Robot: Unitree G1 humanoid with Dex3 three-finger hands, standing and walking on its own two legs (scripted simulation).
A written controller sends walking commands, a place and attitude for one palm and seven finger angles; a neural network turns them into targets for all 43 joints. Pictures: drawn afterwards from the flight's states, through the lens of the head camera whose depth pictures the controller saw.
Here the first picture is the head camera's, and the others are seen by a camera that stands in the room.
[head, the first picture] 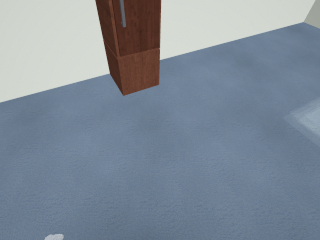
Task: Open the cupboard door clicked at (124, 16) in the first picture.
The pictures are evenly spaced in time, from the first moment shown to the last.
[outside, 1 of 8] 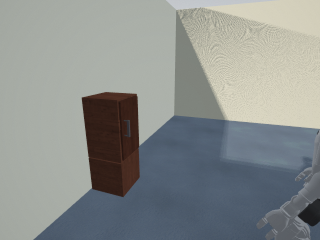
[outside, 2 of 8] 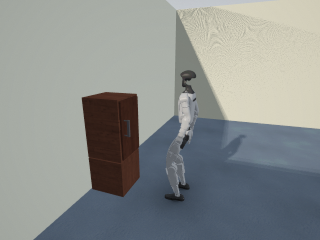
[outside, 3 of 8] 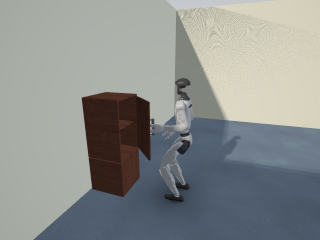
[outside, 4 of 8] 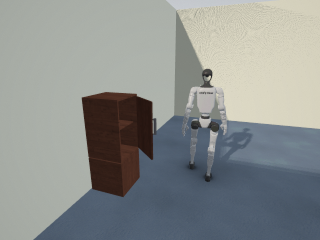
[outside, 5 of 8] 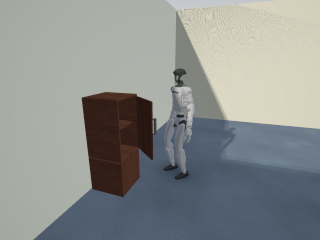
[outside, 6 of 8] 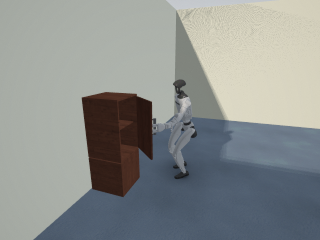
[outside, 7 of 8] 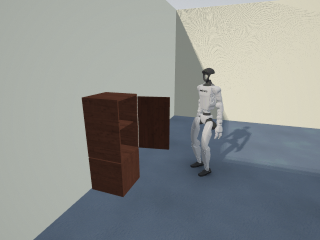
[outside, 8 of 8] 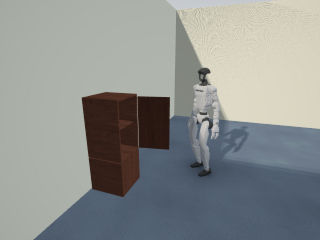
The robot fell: no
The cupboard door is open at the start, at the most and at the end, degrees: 0 101 100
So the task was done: yes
